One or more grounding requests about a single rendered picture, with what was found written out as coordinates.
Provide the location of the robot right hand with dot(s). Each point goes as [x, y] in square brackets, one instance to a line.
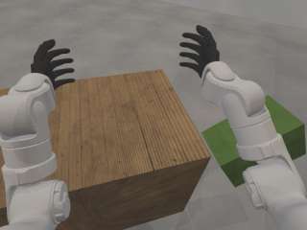
[207, 50]

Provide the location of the pedestal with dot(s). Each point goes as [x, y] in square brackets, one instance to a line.
[126, 149]

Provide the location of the robot left hand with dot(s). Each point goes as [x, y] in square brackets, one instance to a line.
[43, 64]

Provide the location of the right robot upper arm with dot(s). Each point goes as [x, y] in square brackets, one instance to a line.
[273, 187]

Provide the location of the left robot upper arm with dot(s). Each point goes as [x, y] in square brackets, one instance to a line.
[39, 207]

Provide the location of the robot right forearm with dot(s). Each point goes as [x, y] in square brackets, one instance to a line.
[243, 103]

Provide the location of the robot left forearm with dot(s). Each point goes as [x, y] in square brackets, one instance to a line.
[25, 134]

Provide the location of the carton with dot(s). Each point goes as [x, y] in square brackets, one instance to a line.
[222, 142]

